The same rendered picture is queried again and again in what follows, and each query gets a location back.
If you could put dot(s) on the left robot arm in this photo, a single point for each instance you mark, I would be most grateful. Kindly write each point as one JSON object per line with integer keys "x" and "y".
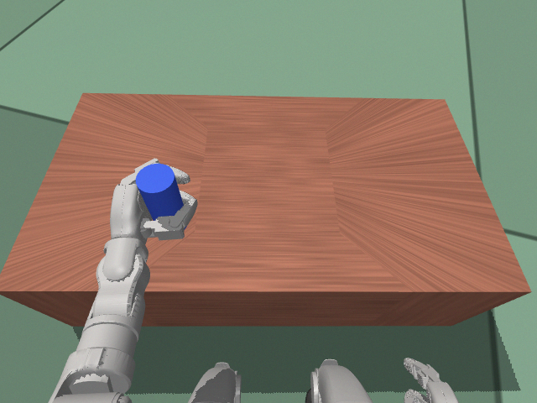
{"x": 101, "y": 369}

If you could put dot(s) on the right robot hand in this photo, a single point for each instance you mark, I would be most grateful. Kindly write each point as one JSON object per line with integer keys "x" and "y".
{"x": 436, "y": 390}

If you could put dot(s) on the left robot hand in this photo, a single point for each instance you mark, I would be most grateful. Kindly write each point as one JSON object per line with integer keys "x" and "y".
{"x": 130, "y": 216}

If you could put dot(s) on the can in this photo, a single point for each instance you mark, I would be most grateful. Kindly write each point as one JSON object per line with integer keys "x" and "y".
{"x": 159, "y": 190}

